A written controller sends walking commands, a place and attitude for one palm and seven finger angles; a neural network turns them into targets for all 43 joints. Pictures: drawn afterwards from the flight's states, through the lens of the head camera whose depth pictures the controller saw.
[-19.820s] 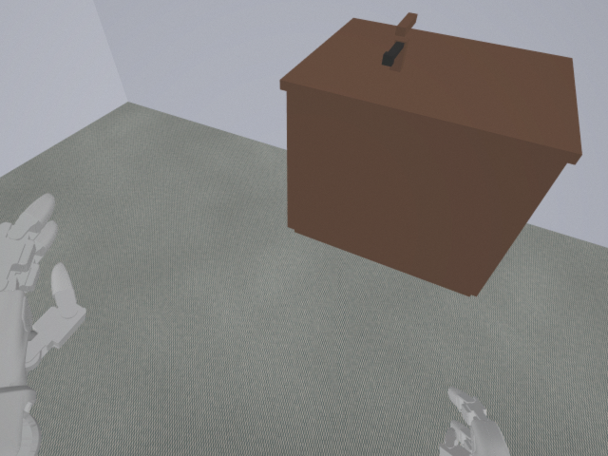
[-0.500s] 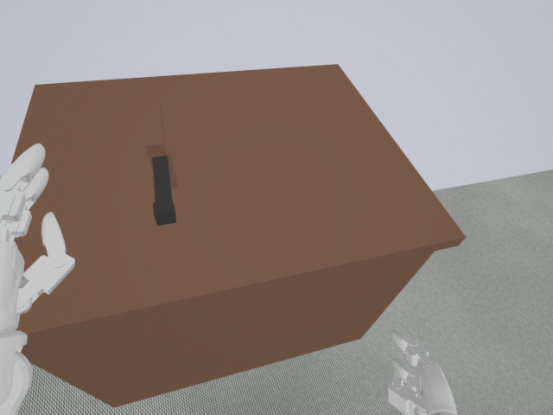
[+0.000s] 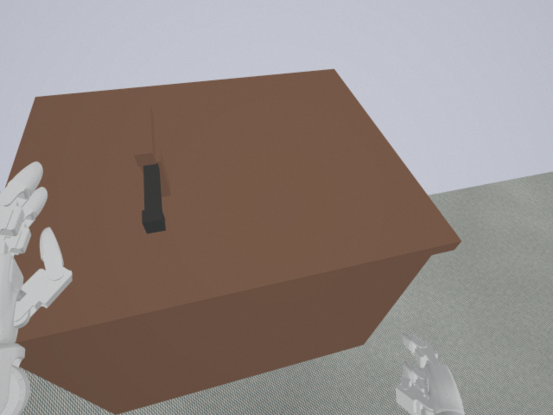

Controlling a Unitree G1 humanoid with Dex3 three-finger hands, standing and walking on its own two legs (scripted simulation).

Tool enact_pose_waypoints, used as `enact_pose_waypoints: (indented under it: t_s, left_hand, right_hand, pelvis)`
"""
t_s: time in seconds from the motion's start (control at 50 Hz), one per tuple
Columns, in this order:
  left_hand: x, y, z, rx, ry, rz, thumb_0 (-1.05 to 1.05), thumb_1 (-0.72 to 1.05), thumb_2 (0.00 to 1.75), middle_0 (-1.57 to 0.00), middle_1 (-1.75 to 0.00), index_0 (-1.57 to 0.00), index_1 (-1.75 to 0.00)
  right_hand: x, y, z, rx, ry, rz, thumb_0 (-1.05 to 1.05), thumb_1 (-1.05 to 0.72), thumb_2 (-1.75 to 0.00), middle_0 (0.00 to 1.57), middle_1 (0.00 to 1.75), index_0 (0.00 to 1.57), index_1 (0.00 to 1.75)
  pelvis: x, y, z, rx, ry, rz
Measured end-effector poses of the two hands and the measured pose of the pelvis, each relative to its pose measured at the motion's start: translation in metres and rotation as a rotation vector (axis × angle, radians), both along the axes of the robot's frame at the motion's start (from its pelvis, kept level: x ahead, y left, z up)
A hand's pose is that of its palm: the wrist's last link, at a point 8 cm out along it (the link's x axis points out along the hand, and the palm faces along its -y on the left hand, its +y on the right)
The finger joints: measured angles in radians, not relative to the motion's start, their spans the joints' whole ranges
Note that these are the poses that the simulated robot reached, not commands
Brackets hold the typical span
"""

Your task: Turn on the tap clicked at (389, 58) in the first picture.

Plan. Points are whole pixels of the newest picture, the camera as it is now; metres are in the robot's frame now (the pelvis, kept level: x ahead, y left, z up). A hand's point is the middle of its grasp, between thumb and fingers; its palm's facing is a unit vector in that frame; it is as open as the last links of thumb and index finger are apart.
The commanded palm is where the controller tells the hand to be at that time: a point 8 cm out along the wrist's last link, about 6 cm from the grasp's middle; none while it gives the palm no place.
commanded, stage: look again from close up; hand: left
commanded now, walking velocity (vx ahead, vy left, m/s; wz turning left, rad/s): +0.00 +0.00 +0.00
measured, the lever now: (153, 220) +0.36 +0.23 +0.06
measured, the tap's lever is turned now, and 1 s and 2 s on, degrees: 0 0 0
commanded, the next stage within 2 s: shuffle to correct the standing spot in 0.28 s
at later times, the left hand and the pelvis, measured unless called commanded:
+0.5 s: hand (69, 284) +0.21 +0.24 +0.15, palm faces +0.37 -0.86 -0.36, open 7.4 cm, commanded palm +0.15 +0.27 +0.17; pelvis -0.01 -0.01 +0.00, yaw +0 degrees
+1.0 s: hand (131, 271) +0.23 +0.18 +0.16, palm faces +0.33 -0.86 -0.38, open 7.4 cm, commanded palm +0.17 +0.22 +0.17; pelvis +0.00 -0.06 -0.01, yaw -1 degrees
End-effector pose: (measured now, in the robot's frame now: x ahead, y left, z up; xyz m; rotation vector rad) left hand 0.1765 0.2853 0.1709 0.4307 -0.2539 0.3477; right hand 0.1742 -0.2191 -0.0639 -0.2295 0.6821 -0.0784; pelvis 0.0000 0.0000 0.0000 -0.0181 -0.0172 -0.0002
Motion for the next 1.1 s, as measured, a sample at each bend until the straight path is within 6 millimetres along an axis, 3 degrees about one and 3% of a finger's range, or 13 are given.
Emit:
enact_pose_waypoints:
  t_s: [0.38,0.58,0.72,0.86,1.1]
  left_hand:
    - [-0.010,-0.006,-0.002,-0.007,0.015,0.002,0.02,0.89,0.90,-0.21,-0.30,-0.21,-0.30]
    - [-0.006,-0.008,-0.001,-0.009,0.007,-0.003,0.02,0.89,0.90,-0.21,-0.30,-0.21,-0.30]
    - [0.001,-0.019,0.001,-0.008,0.003,-0.011,0.02,0.90,0.90,-0.21,-0.30,-0.21,-0.30]
    - [0.008,-0.039,0.001,0.004,0.019,-0.030,0.02,0.90,0.90,-0.21,-0.30,-0.21,-0.30]
    - [0.015,-0.074,0.000,0.011,0.030,-0.051,0.02,0.89,0.90,-0.22,-0.30,-0.21,-0.30]
  right_hand:
    - [-0.024,-0.012,-0.004,-0.008,0.025,-0.021,0.02,-0.91,-0.89,0.20,0.30,0.20,0.30]
    - [-0.022,-0.010,-0.003,0.002,0.030,-0.022,0.02,-0.91,-0.89,0.20,0.30,0.20,0.30]
    - [-0.015,-0.014,-0.005,0.025,0.030,-0.015,0.02,-0.91,-0.89,0.20,0.30,0.20,0.30]
    - [-0.008,-0.034,-0.008,0.029,0.029,-0.023,0.02,-0.91,-0.89,0.20,0.30,0.20,0.30]
    - [-0.008,-0.088,-0.014,-0.010,0.037,-0.082,0.02,-0.91,-0.89,0.20,0.30,0.20,0.30]
  pelvis:
    - [-0.011,-0.005,0.001,0.002,0.001,-0.003]
    - [-0.010,-0.008,0.001,0.011,0.003,-0.008]
    - [-0.006,-0.019,0.000,0.015,0.011,-0.010]
    - [-0.001,-0.036,-0.003,0.012,0.018,-0.009]
    - [0.007,-0.066,-0.010,0.011,0.022,-0.009]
